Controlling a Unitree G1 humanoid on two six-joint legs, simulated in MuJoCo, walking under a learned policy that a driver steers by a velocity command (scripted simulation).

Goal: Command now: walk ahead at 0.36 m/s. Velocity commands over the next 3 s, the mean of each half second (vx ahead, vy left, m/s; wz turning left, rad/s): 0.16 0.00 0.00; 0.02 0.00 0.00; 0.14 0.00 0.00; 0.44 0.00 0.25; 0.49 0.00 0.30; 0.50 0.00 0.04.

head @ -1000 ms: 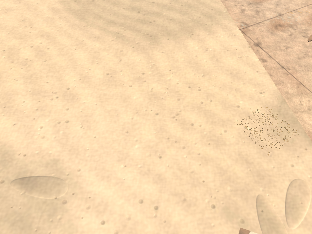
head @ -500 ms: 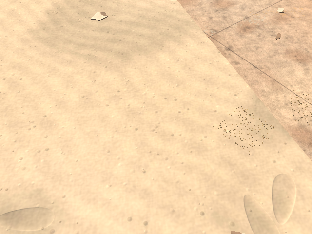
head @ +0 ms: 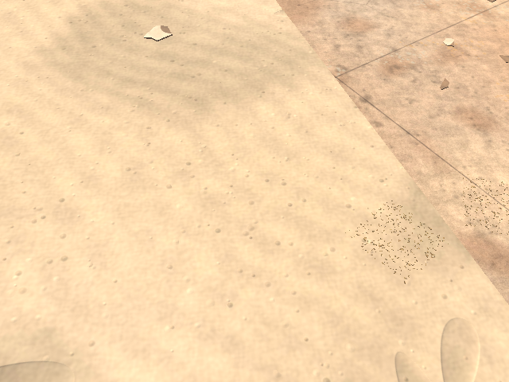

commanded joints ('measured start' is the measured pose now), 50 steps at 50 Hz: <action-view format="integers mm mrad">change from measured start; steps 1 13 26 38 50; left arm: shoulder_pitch -110 -200 -227 -95 -90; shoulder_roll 71 79 65 38 51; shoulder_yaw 20 11 -9 -21 -17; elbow -78 -106 -22 81 147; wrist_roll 15 31 58 42 30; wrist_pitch -27 -19 18 38 59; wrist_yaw -13 -34 1 20 28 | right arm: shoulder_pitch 25 5 3 -113 -102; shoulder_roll -109 -151 -57 -89 -80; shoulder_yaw -8 -13 -6 -9 -5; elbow -41 -9 -16 -2 31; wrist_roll -9 3 -10 -9 -4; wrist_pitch -6 47 119 61 79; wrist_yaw -3 -46 -74 -54 -49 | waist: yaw -12 49 -25 40 29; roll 140 161 -84 95 36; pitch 98 12 -77 10 -25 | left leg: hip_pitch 190 152 -55 -148 -61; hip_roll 247 215 75 89 71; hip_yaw -294 -94 -55 -93 -63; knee -279 -66 287 -36 3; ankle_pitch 223 838 -64 73 338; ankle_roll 102 68 -97 -39 -23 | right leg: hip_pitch -341 54 36 227 287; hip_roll -82 35 -161 -12 -22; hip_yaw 17 -47 128 -11 -10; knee -16 -526 -816 -606 -561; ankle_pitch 145 350 90 200 403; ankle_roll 2 -15 -161 4 14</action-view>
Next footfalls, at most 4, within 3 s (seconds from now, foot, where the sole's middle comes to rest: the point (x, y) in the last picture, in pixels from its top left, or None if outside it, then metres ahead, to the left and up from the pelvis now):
0.30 right None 0.29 -0.11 -0.78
0.60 left None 0.24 0.12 -0.78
1.96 left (205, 325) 0.69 0.10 -0.78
2.46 right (250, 233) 1.02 -0.03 -0.78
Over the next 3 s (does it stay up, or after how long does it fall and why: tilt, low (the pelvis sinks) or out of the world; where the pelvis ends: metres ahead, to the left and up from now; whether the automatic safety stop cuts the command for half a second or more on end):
stays up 1.11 0.13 -0.02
